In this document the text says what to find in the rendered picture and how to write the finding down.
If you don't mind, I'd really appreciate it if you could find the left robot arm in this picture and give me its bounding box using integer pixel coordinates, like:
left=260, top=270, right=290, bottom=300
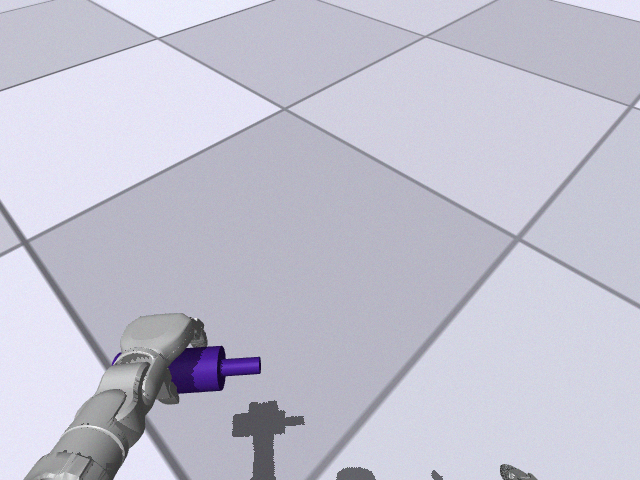
left=23, top=347, right=167, bottom=480

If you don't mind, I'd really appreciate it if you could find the right robot hand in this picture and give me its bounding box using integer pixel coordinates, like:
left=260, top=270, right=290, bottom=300
left=500, top=464, right=537, bottom=480

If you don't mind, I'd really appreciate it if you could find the left robot hand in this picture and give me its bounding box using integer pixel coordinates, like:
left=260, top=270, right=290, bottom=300
left=120, top=313, right=208, bottom=405

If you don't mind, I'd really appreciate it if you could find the bottle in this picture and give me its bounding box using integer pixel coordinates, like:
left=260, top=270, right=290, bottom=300
left=111, top=346, right=261, bottom=394

